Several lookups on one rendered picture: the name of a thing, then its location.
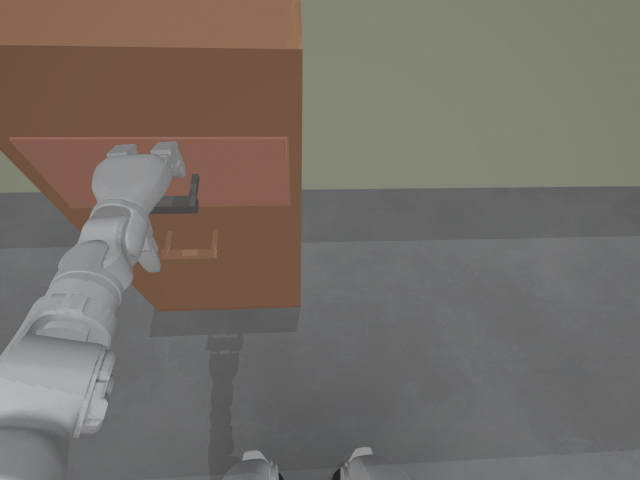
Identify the left robot upper arm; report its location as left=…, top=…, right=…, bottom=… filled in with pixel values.
left=0, top=334, right=116, bottom=480

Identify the handle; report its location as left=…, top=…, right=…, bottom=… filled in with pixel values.
left=150, top=174, right=199, bottom=214
left=160, top=249, right=219, bottom=264

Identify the cabinet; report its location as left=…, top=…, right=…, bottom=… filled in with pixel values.
left=0, top=0, right=303, bottom=312

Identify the robot shin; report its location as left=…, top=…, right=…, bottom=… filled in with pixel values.
left=242, top=450, right=268, bottom=462
left=348, top=447, right=373, bottom=462

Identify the robot left hand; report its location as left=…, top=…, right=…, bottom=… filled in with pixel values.
left=92, top=141, right=186, bottom=273

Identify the left robot forearm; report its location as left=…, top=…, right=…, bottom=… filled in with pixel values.
left=0, top=199, right=150, bottom=377

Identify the left robot shin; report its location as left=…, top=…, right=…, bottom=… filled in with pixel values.
left=242, top=450, right=268, bottom=462

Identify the right robot shin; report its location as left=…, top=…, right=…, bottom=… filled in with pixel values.
left=348, top=447, right=373, bottom=462

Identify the drawer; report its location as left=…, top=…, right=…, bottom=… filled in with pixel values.
left=9, top=137, right=288, bottom=207

